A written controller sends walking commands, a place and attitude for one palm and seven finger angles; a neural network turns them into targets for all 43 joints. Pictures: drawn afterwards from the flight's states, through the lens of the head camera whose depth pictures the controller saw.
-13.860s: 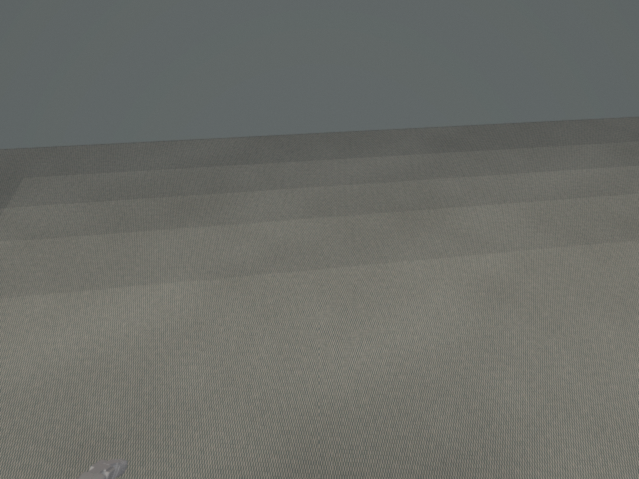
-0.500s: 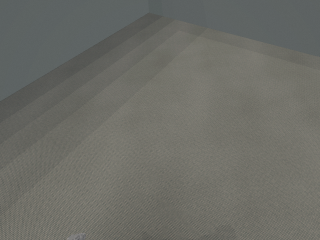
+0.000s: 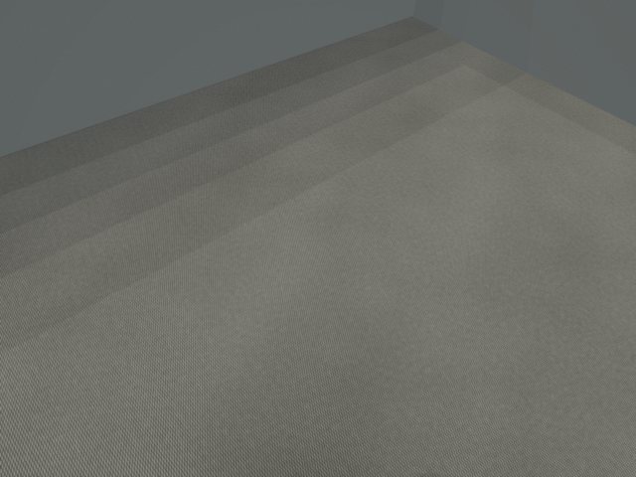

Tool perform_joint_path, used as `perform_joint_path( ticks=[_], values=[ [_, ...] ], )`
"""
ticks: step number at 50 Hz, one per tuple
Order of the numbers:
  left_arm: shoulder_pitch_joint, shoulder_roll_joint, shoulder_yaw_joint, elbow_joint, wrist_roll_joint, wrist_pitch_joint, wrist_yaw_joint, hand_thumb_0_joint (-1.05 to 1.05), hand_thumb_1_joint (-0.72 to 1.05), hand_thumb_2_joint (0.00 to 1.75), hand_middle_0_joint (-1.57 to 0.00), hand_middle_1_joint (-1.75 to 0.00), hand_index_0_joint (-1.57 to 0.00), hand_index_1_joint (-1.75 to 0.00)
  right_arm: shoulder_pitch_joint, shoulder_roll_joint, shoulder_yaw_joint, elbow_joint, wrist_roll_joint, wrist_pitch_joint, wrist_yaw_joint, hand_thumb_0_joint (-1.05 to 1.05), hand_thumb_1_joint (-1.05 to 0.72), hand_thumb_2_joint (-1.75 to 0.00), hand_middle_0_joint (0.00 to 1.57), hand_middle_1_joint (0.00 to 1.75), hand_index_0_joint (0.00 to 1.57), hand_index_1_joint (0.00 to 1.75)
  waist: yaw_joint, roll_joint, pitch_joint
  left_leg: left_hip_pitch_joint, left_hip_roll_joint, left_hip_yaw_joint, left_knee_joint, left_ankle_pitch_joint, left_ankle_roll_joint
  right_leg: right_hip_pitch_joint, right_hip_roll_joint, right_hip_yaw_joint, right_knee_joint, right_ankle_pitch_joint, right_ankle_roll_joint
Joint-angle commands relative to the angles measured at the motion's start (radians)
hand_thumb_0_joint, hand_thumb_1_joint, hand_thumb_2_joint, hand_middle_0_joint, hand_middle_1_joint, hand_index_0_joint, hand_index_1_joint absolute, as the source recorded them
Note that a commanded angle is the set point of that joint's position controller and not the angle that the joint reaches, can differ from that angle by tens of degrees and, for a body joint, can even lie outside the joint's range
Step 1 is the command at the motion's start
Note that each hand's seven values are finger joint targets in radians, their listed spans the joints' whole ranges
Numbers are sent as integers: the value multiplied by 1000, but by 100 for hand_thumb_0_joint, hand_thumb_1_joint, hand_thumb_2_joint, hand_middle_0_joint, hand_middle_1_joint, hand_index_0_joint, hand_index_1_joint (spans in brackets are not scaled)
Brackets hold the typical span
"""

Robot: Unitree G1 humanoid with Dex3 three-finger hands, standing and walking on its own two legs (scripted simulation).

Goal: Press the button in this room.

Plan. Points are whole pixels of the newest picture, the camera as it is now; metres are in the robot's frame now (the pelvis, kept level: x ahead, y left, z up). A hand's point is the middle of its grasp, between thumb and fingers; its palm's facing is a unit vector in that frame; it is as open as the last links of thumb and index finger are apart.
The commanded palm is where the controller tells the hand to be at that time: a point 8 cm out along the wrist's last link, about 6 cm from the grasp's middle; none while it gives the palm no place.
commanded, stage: turn or walk to find it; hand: left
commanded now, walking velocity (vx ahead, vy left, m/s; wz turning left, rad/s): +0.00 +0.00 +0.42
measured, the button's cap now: out of the picture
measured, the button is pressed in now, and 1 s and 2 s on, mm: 0 0 0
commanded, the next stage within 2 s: stand and wait in 1.74 s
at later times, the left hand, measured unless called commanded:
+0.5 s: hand out of the picture +0.06 +0.18 -0.13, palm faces +0.18 -0.94 -0.27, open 7.3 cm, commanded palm none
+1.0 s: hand out of the picture -0.14 +0.21 -0.17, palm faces +0.45 -0.86 -0.25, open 7.3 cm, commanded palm none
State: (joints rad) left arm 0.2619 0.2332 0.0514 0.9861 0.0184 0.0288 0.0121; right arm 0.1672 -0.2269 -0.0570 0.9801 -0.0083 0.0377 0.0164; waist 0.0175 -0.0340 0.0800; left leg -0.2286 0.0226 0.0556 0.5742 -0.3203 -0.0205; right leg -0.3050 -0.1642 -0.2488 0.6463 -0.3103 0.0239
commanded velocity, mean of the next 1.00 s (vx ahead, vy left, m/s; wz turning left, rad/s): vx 0.00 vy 0.00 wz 0.42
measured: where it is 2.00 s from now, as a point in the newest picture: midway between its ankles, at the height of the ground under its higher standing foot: outside the picture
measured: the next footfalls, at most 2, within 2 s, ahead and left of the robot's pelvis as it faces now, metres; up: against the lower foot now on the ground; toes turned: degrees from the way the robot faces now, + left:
right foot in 0.44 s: +0.03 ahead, -0.12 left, +0.00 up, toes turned +6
left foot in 0.90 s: -0.08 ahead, +0.11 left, +0.00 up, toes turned +27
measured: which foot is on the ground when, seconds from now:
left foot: down 0.00-0.44, up 0.46-0.88, down 0.90-1.00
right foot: up 0.00-0.42, down 0.44-0.90, up 0.92-1.00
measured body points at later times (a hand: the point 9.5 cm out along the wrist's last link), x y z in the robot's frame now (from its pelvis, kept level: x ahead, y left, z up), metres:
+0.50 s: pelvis -0.03 -0.03 +0.01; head +0.00 -0.05 +0.45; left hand +0.05 +0.23 -0.11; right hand +0.06 -0.27 -0.16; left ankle -0.03 +0.11 -0.70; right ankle -0.01 -0.13 -0.73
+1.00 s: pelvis -0.06 +0.00 +0.00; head -0.04 +0.03 +0.45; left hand -0.16 +0.25 -0.16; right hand +0.13 -0.19 -0.13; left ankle -0.12 +0.09 -0.73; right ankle -0.02 -0.13 -0.68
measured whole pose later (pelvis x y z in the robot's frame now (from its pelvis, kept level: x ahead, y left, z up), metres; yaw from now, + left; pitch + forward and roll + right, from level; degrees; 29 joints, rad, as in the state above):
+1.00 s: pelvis -0.06 +0.00 +0.00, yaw +24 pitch -1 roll +0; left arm 0.25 0.27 0.06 1.01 0.02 0.07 0.02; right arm 0.15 -0.20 -0.05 0.96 -0.02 0.02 0.01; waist 0.02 -0.05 0.08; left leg -0.24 0.01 0.04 0.59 -0.33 0.02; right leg -0.41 -0.12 -0.11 0.96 -0.50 0.06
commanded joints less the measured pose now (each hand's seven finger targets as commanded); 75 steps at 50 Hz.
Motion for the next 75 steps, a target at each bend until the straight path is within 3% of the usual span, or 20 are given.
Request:
perform_joint_path(
  ticks=[1, 5, 15, 20, 22, 23, 28, 38, 43, 44, 45, 46, 52, 60, 65, 66, 67, 68, 72, 75],
  values=[
    [-111, 77, 21, -121, 1, 14, 14, 0, 90, 90, -20, -30, -20, -30, 127, -231, -48, -29, -14, -24, -27, 0, -90, -90, 20, 30, 20, 30, -82, 332, -87, 104, 354, -395, -291, 464, 189, -249, 39, 192, 379, -287, 44],
    [-66, 90, 28, -68, -3, 5, -4, 0, 90, 90, -20, -30, -20, -30, 15, -161, -22, -58, -10, -35, -39, 0, -90, -90, 20, 30, 20, 30, -20, 188, -66, 120, 215, -234, -246, 561, 160, -253, 54, 215, 467, -98, 56],
    [-134, 66, 17, -117, -11, 3, 7, 0, 90, 90, -20, -30, -20, -30, 61, -168, -43, -62, -18, -23, -32, 0, -90, -90, 20, 30, 20, 30, -49, 183, -82, 94, 210, -351, -226, 505, 194, -134, 101, 223, 206, -146, 57],
    [-21, 76, 20, -98, -13, -19, 11, 0, 90, 90, -20, -30, -20, -30, 27, -158, -50, -81, -11, -17, -28, 0, -90, -90, 20, 30, 20, 30, 5, 159, -143, -18, 136, -366, -116, 443, 136, 135, 131, 193, -192, 67, 39],
    [28, 205, 45, -93, 8, -40, 26, 0, 90, 90, -20, -30, -20, -30, 54, -56, -36, -103, 4, -20, -15, 0, -90, -90, 20, 30, 20, 30, 21, -195, -153, -328, -60, -158, 159, -42, 7, 381, -199, 510, -351, 215, -66],
    [18, 225, 47, -110, 1, -35, 24, 0, 90, 90, -20, -30, -20, -30, 28, -85, -45, -114, -7, -7, -20, 0, -90, -90, 20, 30, 20, 30, 32, -224, -120, -328, -71, -138, 358, -265, -6, 226, -324, 572, -380, 231, -165],
    [-131, 111, 25, -150, -1, -41, 22, 0, 90, 90, -20, -30, -20, -30, 91, -76, -47, -43, -15, 20, 1, 0, -90, -90, 20, 30, 20, 30, -47, -109, -20, -303, -3, -120, 650, -46, -28, 65, -140, 299, -364, 185, -126],
    [30, 174, 44, -76, 13, -35, 19, 0, 90, 90, -20, -30, -20, -30, -32, -55, -18, -65, -2, 4, -4, 0, -90, -90, 20, 30, 20, 30, 37, -159, -86, -220, 11, -18, 270, -162, -46, 237, -194, 237, -273, 457, -171],
    [-3, 186, 49, -63, 2, -19, 15, 0, 90, 90, -20, -30, -20, -30, 54, -73, -14, -46, 0, -16, -9, 0, -90, -90, 20, 30, 20, 30, -22, -114, -132, 43, 0, 32, -115, 63, -18, 132, -171, 149, -118, 401, -87],
    [-4, 157, 44, -73, -7, -11, 12, 0, 90, 90, -20, -30, -20, -30, 91, -126, -26, -41, -2, -27, -8, 0, -90, -90, 20, 30, 20, 30, -47, 26, -154, 171, 77, -66, -211, 184, 10, 10, -114, 95, 16, 256, -29],
    [-3, 87, 30, -108, -11, -5, 5, 0, 90, 90, -20, -30, -20, -30, 109, -225, -48, -50, -11, -30, -11, 0, -90, -90, 20, 30, 20, 30, -55, 318, -135, 255, 325, -383, -247, 463, 121, -241, 19, 53, 207, -193, 47],
    [-63, 81, 15, -132, -1, 3, 7, 0, 90, 90, -20, -30, -20, -30, 144, -264, -56, -40, -10, -22, -18, 0, -90, -90, 20, 30, 20, 30, -85, 280, -124, 193, 406, -413, -253, 565, 208, -253, 35, 130, 348, -330, 45],
    [-65, 94, 24, -73, -7, 3, -3, 0, 90, 90, -20, -30, -20, -30, 15, -167, -24, -65, -8, -36, -37, 0, -90, -90, 20, 30, 20, 30, -24, 179, -81, 118, 218, -223, -229, 597, 169, -225, 54, 214, 449, -110, 58],
    [-116, 71, 17, -116, -9, 5, 4, 0, 90, 90, -20, -30, -20, -30, 37, -174, -42, -76, -17, -22, -30, 0, -90, -90, 20, 30, 20, 30, -47, 191, -69, 64, 209, -326, -230, 461, 189, -127, 93, 214, 220, -144, 57],
    [8, 80, 22, -94, -11, -19, 8, 0, 90, 90, -20, -30, -20, -30, -4, -161, -48, -93, -11, -15, -26, 0, -90, -90, 20, 30, 20, 30, 14, 167, -119, -57, 136, -336, -113, 388, 130, 143, 124, 182, -175, 73, 40],
    [44, 122, 30, -91, -4, -30, 13, 0, 90, 90, -20, -30, -20, -30, 8, -122, -46, -98, -3, -17, -21, 0, -90, -90, 20, 30, 20, 30, 25, 54, -139, -153, 76, -285, -13, 245, 78, 263, 36, 263, -285, 126, 19],
    [57, 213, 47, -94, 11, -41, 22, 0, 90, 90, -20, -30, -20, -30, 26, -55, -33, -120, 3, -18, -14, 0, -90, -90, 20, 30, 20, 30, 26, -215, -139, -334, -71, -129, 198, -86, 3, 352, -217, 531, -346, 237, -78],
    [43, 226, 50, -111, 0, -40, 21, 0, 90, 90, -20, -30, -20, -30, 11, -92, -44, -123, -8, -3, -21, 0, -90, -90, 20, 30, 20, 30, 36, -243, -123, -317, -64, -150, 392, -272, -5, 204, -324, 588, -385, 237, -165],
    [-133, 119, 30, -151, 0, -37, 23, 0, 90, 90, -20, -30, -20, -30, 64, -84, -48, -56, -13, 17, 0, 0, -90, -90, 20, 30, 20, 30, -49, -94, -18, -301, -2, -131, 653, -67, -17, 49, -160, 324, -366, 152, -135],
    [-82, 113, 27, -135, 3, -45, 22, 0, 90, 90, -20, -30, -20, -30, 67, -78, -43, -50, -14, 19, 1, 0, -90, -90, 20, 30, 20, 30, -28, -130, -42, -296, 4, -102, 620, -39, -40, 107, -146, 264, -352, 231, -133]
  ],
)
